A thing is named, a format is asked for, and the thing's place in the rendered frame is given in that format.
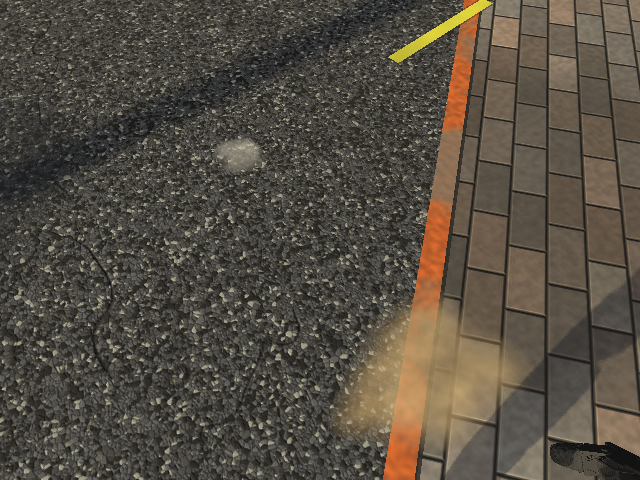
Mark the robot right hand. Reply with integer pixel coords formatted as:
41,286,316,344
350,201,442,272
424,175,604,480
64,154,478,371
550,442,640,480

